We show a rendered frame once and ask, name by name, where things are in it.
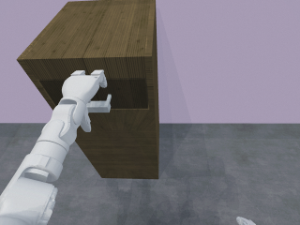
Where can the left robot upper arm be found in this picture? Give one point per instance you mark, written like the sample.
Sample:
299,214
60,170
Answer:
29,202

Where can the left robot hand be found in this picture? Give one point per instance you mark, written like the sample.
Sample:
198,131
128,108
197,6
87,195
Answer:
84,87

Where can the drawer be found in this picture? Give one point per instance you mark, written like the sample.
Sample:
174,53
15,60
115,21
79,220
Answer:
127,93

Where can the cabinet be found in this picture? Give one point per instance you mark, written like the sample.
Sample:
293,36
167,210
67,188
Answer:
119,37

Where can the handle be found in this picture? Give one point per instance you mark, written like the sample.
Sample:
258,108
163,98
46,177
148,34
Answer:
99,106

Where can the robot left forearm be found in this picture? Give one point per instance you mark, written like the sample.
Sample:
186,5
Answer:
44,163

